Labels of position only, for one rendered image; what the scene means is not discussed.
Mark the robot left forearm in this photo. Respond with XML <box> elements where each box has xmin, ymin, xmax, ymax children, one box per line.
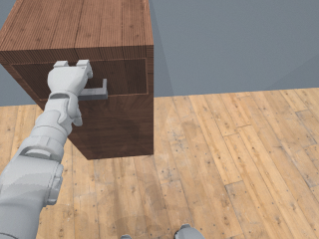
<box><xmin>0</xmin><ymin>90</ymin><xmax>79</xmax><ymax>194</ymax></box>

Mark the drawer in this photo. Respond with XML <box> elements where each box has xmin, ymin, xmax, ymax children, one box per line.
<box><xmin>11</xmin><ymin>57</ymin><xmax>148</xmax><ymax>100</ymax></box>

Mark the handle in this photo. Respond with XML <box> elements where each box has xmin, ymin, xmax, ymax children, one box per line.
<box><xmin>78</xmin><ymin>79</ymin><xmax>108</xmax><ymax>101</ymax></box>

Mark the robot left hand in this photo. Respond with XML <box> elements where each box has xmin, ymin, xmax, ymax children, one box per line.
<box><xmin>47</xmin><ymin>60</ymin><xmax>93</xmax><ymax>126</ymax></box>

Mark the left robot upper arm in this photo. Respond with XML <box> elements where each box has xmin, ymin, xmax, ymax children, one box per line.
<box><xmin>0</xmin><ymin>155</ymin><xmax>64</xmax><ymax>239</ymax></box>

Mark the cabinet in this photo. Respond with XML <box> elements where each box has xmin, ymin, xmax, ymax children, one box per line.
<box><xmin>0</xmin><ymin>0</ymin><xmax>155</xmax><ymax>160</ymax></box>

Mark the robot right thigh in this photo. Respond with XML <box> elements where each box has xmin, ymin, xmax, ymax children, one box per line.
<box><xmin>174</xmin><ymin>227</ymin><xmax>205</xmax><ymax>239</ymax></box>

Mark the right robot shin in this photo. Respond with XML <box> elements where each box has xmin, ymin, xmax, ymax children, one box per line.
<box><xmin>178</xmin><ymin>223</ymin><xmax>191</xmax><ymax>232</ymax></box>

